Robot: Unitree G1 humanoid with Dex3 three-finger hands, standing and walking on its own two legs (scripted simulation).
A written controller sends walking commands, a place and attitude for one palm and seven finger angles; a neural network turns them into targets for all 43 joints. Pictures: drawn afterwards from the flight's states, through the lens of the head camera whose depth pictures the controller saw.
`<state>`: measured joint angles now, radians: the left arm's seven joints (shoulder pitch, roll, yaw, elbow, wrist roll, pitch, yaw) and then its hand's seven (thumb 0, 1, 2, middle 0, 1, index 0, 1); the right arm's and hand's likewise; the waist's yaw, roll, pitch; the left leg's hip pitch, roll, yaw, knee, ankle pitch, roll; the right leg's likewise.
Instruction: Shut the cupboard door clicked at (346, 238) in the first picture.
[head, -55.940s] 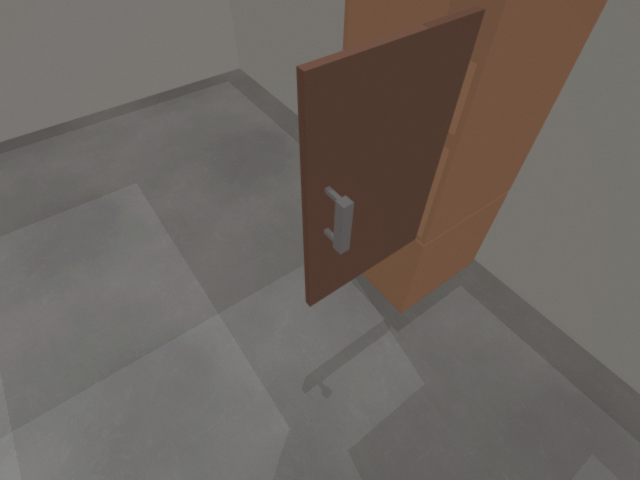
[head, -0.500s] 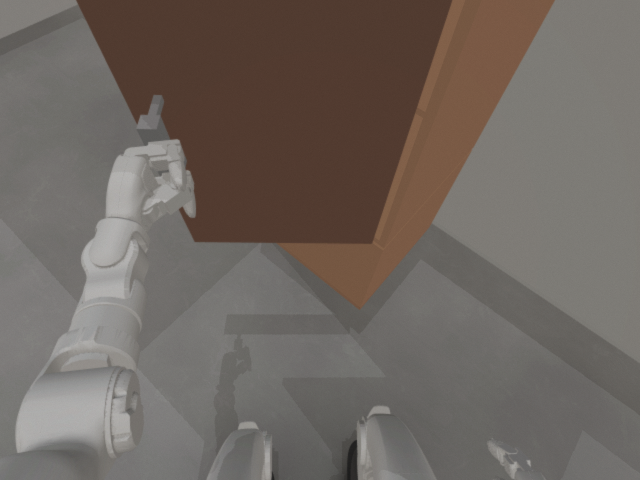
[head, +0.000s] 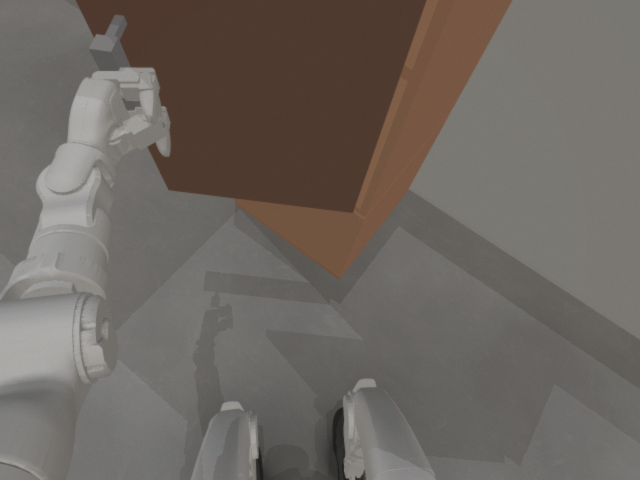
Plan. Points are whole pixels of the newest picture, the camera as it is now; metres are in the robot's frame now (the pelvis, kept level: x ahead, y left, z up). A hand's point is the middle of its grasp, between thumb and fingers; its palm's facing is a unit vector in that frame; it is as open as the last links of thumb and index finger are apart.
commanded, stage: push the door shut along its arc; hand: left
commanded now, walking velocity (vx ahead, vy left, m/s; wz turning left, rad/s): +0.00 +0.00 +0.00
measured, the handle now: (130, 77) +0.60 +0.19 +0.07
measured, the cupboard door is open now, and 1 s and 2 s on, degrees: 32 21 16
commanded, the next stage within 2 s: pull the fist back off the door in 0.90 s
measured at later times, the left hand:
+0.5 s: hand (210, 82) +0.58 +0.09 +0.09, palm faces -0.36 -0.93 -0.02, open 3.1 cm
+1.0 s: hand (219, 67) +0.60 +0.08 +0.09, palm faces -0.41 -0.91 -0.04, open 3.2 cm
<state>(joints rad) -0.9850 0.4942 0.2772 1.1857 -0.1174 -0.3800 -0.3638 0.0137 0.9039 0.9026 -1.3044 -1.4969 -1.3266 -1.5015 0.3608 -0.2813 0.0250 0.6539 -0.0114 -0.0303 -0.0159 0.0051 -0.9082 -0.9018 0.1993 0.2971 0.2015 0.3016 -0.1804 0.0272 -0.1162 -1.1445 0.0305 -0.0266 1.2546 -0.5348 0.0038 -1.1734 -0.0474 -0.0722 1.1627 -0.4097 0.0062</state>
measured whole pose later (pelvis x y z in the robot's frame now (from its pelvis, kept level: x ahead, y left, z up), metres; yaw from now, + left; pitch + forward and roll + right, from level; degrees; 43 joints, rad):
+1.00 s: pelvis +0.00 +0.00 -0.03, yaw -2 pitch +31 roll -4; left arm -1.39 0.66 0.23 1.33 -0.01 -0.18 -0.47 0.02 0.89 0.95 -1.30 -1.50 -1.31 -1.50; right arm 0.37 -0.27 0.05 0.68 -0.04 -0.09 -0.03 0.00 -0.91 -0.90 0.20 0.30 0.20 0.30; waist -0.31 0.05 -0.10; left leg -1.33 0.06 -0.05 1.36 -0.57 0.00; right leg -1.36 -0.02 -0.09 1.24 -0.43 0.00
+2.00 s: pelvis +0.03 -0.01 +0.02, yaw +0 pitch +24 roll -1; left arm -0.91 0.21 0.22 1.15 0.01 -0.50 0.09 0.01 0.90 0.90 -1.30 -1.50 -1.30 -1.50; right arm 0.30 -0.25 -0.01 0.62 -0.07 0.02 0.05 0.00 -0.91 -0.90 0.20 0.30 0.20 0.30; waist -0.17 0.03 -0.14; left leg -1.02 0.03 -0.01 1.16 -0.55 -0.01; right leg -1.07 -0.04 -0.05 1.11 -0.44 0.00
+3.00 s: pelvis +0.07 -0.01 +0.11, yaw +0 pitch -3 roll +0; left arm 0.27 0.29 0.19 -0.15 -0.04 -0.05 0.09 0.01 0.90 0.90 -0.71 -0.85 -0.71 -0.86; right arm 0.18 -0.20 0.05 0.59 0.01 -0.06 -0.08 0.01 -0.91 -0.90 0.20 0.30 0.20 0.30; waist 0.06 0.07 -0.01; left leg -0.07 0.02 0.01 0.42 -0.30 -0.01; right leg -0.14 -0.03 -0.05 0.43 -0.23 0.01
